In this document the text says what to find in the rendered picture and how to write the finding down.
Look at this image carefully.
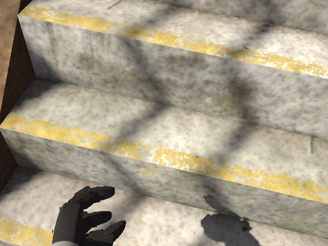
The robot left hand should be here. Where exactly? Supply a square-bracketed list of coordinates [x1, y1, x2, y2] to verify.
[52, 186, 126, 246]

